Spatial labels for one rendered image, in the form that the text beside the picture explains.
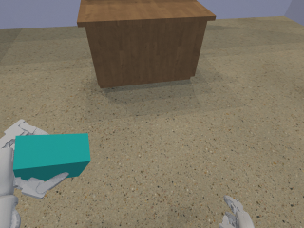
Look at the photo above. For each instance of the sponge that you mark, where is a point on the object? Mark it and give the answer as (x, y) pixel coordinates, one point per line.
(44, 156)

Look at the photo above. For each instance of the right robot hand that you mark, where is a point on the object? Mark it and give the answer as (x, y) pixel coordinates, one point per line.
(240, 219)

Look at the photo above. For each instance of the left robot forearm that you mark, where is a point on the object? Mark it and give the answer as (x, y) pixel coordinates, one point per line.
(9, 217)

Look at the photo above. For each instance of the left robot hand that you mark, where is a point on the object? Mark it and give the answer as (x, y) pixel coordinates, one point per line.
(8, 182)

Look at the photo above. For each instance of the table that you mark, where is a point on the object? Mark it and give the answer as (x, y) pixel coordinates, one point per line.
(138, 42)

